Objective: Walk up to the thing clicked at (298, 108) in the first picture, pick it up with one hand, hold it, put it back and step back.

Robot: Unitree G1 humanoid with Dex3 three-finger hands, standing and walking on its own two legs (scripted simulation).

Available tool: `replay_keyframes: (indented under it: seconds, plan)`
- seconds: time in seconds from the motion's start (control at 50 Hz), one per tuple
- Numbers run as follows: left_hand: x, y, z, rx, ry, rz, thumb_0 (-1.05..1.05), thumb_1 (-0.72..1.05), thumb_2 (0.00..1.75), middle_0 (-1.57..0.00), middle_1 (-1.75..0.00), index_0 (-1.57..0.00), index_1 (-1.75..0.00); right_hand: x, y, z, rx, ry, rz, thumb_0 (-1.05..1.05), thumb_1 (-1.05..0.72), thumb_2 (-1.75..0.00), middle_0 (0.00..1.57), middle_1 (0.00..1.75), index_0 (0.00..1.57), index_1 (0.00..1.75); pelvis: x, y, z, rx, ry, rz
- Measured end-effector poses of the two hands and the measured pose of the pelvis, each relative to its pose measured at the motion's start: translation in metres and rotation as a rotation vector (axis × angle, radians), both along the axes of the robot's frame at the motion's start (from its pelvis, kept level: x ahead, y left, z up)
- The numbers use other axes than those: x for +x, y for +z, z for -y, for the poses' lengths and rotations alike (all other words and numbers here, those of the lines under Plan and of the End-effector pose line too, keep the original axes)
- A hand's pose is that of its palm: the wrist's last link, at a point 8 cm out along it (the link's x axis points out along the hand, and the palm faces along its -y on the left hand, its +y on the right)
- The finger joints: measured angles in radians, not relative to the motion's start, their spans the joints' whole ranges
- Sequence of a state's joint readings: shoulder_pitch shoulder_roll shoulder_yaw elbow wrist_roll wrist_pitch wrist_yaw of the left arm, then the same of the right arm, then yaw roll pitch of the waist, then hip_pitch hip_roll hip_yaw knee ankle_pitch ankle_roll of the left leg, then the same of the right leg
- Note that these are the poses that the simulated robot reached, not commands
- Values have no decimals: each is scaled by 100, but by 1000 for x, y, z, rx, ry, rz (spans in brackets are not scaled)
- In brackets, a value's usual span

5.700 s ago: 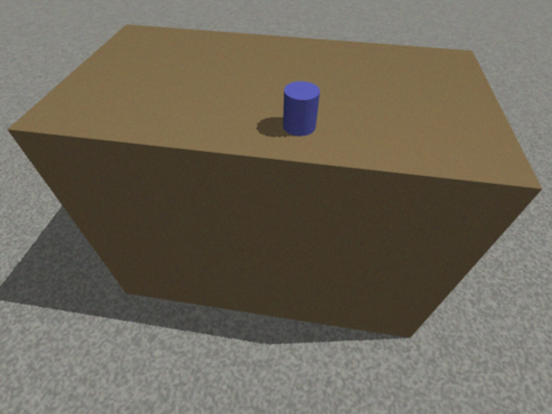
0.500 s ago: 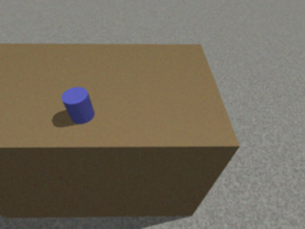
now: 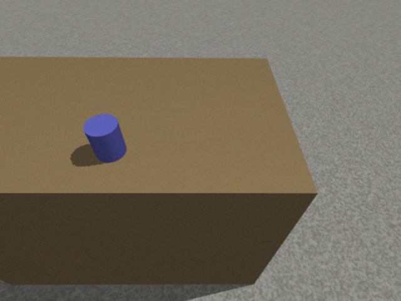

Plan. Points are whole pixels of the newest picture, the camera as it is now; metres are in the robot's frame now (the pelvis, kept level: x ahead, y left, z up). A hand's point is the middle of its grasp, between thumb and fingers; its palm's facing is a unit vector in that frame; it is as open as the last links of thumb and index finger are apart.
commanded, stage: stand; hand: left
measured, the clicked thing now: (106, 138) +0.47 +0.23 +0.06
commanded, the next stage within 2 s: rise first in 0.26 s
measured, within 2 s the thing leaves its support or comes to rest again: neither
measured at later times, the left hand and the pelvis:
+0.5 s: hand out of the picture +0.12 +0.24 -0.15, palm faces +0.10 -0.94 -0.32, open 8.7 cm; pelvis -0.01 +0.00 -0.01, yaw +0 degrees
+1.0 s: hand (69, 269) +0.20 +0.25 -0.01, palm faces +0.27 -0.90 -0.35, open 17.2 cm; pelvis +0.01 +0.00 -0.01, yaw +0 degrees
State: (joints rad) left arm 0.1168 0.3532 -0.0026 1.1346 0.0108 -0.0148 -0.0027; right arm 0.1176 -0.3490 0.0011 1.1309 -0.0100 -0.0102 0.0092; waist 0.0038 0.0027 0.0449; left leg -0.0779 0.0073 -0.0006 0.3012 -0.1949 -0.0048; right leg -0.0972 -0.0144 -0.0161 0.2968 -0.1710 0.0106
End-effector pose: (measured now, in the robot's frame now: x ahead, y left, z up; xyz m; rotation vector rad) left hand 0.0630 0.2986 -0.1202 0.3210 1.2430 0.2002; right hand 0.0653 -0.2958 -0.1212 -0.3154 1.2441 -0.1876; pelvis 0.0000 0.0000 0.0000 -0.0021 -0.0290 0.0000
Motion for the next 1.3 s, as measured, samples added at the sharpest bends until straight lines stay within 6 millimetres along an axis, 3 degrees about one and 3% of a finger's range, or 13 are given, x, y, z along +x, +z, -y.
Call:
replay_keyframes:
  seconds: [0.38, 0.42, 0.54, 0.62, 0.76, 0.92, 1.08, 1.3]
  plan:
    - [-2, 0, 1, 1, 9, -3, 0, 90, 89, -20, -30, -20, -29, 5, 0, 1, 0, 10, 9, 0, -90, -90, 20, 30, 20, 29, 1, 0, 1, 1, 3, 3]
    - [7, 1, 4, -6, 28, 54, 1, 88, 87, -19, -28, -18, -27, 14, 1, -2, 9, -15, 77, 1, -88, -88, 18, 28, 19, 27, -2, -2, 2, 1, 4, -13]
    - [63, 11, 13, -8, 58, 308, 1, 66, 65, -13, -16, -11, -16, 63, 8, -12, 15, -51, 296, 1, -66, -66, 11, 16, 12, 15, -15, -9, 3, 1, -5, -61]
    - [86, 28, 11, 9, 59, 426, 1, 43, 44, -10, -11, -10, -11, 79, 15, -15, 20, -70, 367, 0, -43, -46, 8, 11, 9, 10, -11, -10, 3, 0, -6, -81]
    - [88, 59, 3, 55, 55, 539, 0, 3, 19, -8, -7, -8, -6, 78, 22, -28, 44, -60, 401, 0, -3, -22, 6, 7, 6, 6, 2, -8, 1, -2, -8, -67]
    - [100, 103, 4, 93, 17, 724, 0, -37, 5, -6, -5, -6, -4, 95, 32, -54, 87, -3, 492, 0, 32, -8, 6, 5, 6, 5, 11, -7, -2, -4, -8, -34]
    - [104, 156, 4, 127, -54, 912, -1, -50, 1, -5, -4, -5, -3, 99, 37, -50, 92, -15, 531, -1, 46, -3, 6, 5, 6, 5, 15, -7, -4, -5, -5, -8]
    - [95, 206, 9, 196, -142, 1068, -1, -54, 0, -5, -4, -5, -3, 87, 25, -43, 102, -20, 476, -1, 50, -2, 5, 5, 6, 5, 7, -7, -1, -2, 2, 14]
